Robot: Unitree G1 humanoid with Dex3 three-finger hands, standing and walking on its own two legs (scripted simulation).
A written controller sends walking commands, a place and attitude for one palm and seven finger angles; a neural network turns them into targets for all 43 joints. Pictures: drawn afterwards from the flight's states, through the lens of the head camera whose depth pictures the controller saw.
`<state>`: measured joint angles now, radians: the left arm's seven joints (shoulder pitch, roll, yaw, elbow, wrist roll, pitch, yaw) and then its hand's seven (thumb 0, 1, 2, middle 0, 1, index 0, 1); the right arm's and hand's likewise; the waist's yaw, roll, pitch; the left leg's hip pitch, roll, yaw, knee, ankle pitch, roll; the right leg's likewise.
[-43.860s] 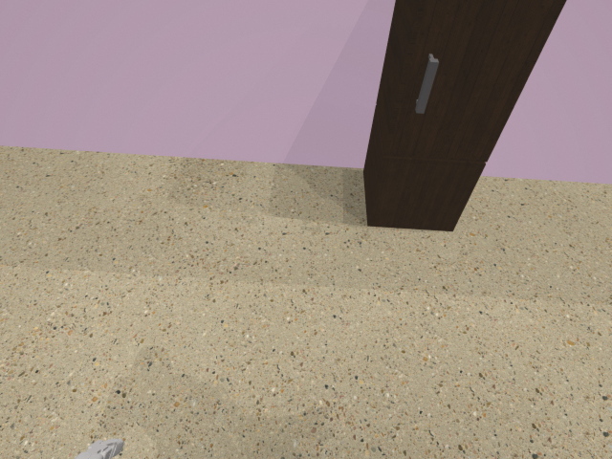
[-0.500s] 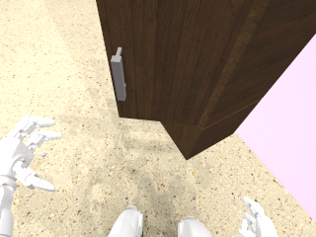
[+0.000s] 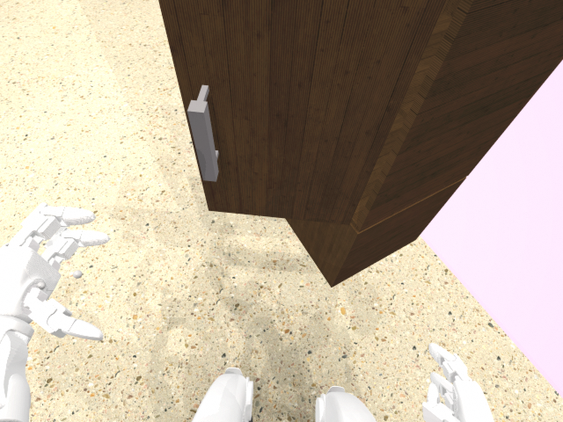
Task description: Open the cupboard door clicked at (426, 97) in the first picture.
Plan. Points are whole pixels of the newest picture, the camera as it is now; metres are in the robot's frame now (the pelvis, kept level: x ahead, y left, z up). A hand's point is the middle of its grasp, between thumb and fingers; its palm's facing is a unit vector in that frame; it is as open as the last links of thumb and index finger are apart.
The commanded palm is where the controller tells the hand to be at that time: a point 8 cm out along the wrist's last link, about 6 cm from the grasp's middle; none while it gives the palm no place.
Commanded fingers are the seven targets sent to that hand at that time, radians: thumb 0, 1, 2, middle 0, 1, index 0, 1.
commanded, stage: move the hooked fingers beside the handle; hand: left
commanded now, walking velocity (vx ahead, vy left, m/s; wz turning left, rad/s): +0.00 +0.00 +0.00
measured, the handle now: (207, 136) +0.55 +0.17 +0.04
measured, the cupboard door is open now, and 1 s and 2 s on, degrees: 55 55 55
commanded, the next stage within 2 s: none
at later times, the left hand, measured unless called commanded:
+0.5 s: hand (108, 227) +0.35 +0.27 +0.05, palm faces +0.00 -1.00 -0.03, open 14.0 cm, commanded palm +0.34 +0.31 +0.05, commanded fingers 0.00 -0.50 0.30 -0.30 -1.20 -0.30 -1.20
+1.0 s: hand (133, 189) +0.42 +0.25 +0.04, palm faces -0.03 -1.00 -0.02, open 14.0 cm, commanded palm +0.41 +0.30 +0.04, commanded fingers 0.00 -0.50 0.30 -0.30 -1.20 -0.30 -1.20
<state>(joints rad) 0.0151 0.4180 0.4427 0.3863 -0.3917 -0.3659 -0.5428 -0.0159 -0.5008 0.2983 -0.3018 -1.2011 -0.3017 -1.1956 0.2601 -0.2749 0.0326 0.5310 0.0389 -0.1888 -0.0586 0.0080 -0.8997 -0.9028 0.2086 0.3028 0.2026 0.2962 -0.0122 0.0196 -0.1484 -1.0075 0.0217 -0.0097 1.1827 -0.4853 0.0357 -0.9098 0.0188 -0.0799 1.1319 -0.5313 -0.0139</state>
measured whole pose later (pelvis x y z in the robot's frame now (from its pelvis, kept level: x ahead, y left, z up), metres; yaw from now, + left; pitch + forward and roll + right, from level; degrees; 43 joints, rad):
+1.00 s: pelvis +0.00 +0.01 -0.01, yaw -2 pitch +22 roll -4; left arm -0.54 0.50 0.44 0.88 -0.23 -0.40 -0.46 -0.02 -0.50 0.30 -0.30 -1.20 -0.30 -1.20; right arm 0.32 -0.28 0.03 0.61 0.03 -0.05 -0.04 0.00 -0.90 -0.90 0.21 0.30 0.20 0.30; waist -0.08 0.01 -0.14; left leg -1.10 0.03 0.01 1.21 -0.49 0.05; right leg -1.01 0.03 -0.06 1.16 -0.52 -0.01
